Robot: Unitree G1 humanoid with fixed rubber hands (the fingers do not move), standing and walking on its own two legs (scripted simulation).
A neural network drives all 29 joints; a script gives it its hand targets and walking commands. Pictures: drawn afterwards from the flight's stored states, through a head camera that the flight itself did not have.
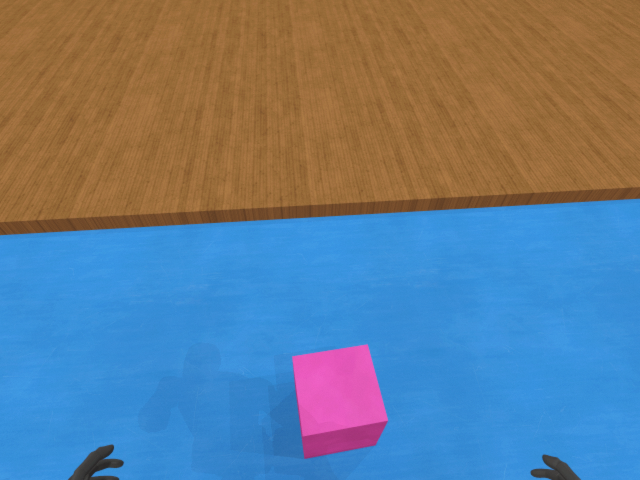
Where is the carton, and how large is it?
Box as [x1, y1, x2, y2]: [292, 344, 387, 458]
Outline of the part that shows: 367,344 292,356 304,458 374,445 376,443 387,421 387,418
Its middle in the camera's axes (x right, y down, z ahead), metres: +0.04 +0.47 +1.09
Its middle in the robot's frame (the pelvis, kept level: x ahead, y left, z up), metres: +0.41 -0.04 -0.66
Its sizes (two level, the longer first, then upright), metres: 0.210 0.200 0.250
